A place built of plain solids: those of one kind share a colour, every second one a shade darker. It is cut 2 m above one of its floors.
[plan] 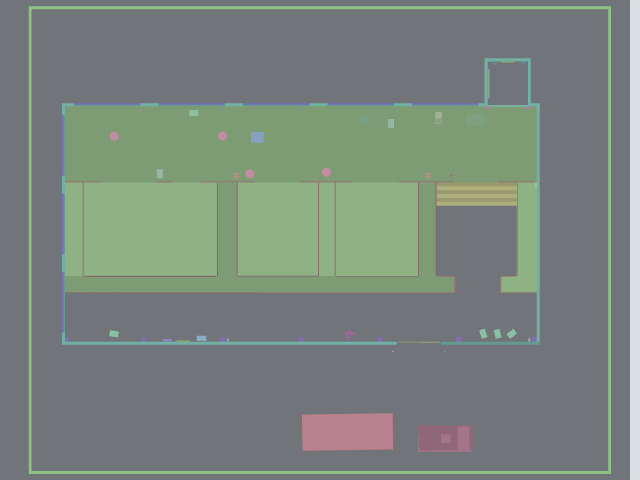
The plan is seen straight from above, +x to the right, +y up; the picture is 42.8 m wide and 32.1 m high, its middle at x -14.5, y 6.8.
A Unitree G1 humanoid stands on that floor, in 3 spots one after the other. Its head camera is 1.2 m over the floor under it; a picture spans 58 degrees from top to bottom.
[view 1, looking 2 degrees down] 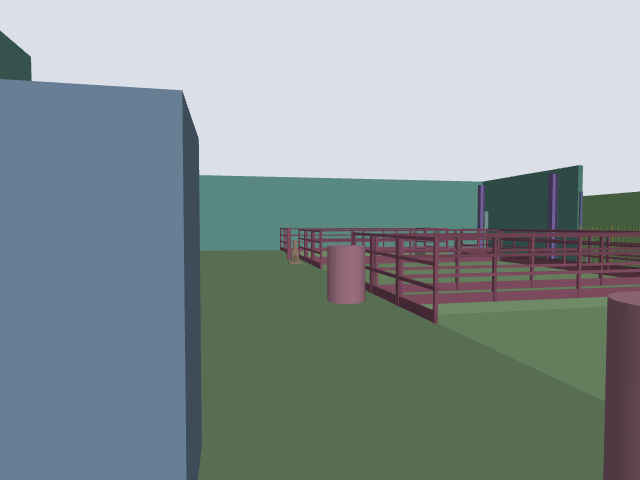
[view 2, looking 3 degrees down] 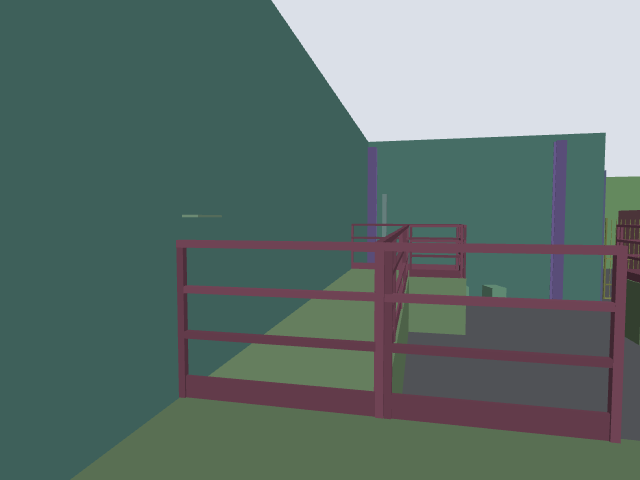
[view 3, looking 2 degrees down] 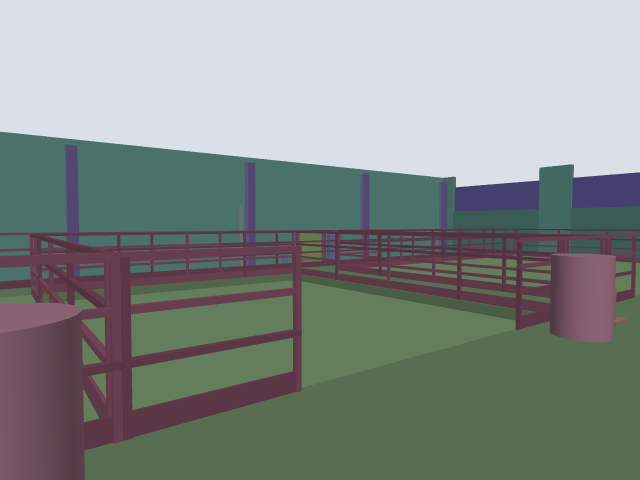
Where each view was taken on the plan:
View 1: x -20.65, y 13.15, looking -12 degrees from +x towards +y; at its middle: deck_rail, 13.01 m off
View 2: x -1.55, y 13.25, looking -77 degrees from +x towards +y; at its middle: wall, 6.91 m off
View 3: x -14.10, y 13.25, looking -127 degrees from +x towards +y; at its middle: door_leaf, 16.58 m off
